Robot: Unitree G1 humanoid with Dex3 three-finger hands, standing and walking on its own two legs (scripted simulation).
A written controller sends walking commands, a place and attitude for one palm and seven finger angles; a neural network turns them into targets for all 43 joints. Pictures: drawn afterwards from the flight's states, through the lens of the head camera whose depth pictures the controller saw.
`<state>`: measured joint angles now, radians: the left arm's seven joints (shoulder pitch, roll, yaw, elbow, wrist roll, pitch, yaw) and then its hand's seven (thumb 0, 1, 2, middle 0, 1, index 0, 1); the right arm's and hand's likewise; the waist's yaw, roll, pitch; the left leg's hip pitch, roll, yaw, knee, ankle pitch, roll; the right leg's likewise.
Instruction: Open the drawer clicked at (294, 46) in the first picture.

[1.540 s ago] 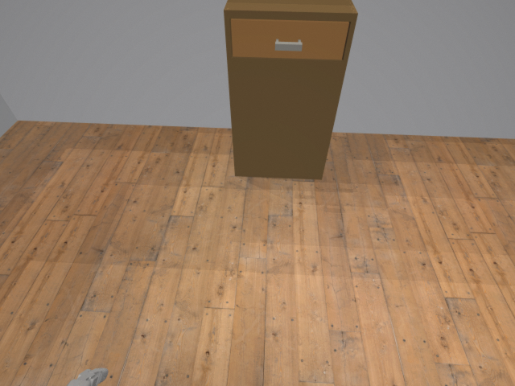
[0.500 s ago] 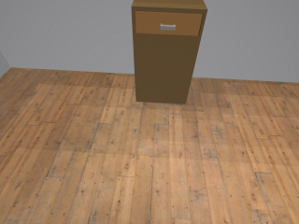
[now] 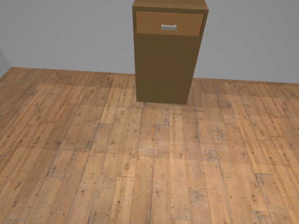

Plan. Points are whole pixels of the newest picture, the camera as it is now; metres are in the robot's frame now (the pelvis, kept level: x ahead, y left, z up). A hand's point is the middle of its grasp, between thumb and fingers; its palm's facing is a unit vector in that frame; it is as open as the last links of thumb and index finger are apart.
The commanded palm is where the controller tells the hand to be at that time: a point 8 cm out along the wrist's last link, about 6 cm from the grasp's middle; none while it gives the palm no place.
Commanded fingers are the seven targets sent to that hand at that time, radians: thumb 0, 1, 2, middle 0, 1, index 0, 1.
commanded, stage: walk to a spot facing it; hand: left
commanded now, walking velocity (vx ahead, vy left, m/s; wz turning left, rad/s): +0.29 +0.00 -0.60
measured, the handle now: (168, 26) +1.31 -0.05 -0.02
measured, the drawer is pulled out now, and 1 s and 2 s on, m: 0.00 0.00 0.00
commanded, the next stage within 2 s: none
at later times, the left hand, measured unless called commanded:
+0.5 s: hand out of the picture +0.10 +0.14 -0.18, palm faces -0.11 -0.97 -0.21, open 7.4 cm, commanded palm none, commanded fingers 0.00 0.90 0.90 -0.20 -0.30 -0.20 -0.30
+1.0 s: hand (113, 172) +0.34 +0.17 -0.21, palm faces -0.35 -0.92 -0.16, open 7.4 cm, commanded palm none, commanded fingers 0.00 0.90 0.90 -0.20 -0.30 -0.20 -0.30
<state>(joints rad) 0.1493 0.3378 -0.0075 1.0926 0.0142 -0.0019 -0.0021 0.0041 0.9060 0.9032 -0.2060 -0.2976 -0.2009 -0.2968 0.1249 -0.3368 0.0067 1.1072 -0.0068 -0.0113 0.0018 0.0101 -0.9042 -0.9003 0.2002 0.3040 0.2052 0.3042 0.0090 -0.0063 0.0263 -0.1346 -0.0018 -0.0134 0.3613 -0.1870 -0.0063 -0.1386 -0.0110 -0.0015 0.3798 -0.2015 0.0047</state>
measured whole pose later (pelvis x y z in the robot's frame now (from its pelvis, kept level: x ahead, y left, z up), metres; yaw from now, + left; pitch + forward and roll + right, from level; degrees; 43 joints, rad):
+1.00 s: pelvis +0.30 -0.02 -0.02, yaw -28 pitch -2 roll -1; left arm 0.38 0.21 0.08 1.07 0.03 -0.01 -0.01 0.01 0.91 0.90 -0.20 -0.30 -0.20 -0.30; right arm 0.14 -0.13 -0.02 0.94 -0.02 -0.08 0.00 0.01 -0.91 -0.90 0.20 0.30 0.20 0.30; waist 0.05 -0.06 0.05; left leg -0.34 0.07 0.20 0.62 -0.25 0.07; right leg -0.36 -0.01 0.02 1.24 -0.40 -0.02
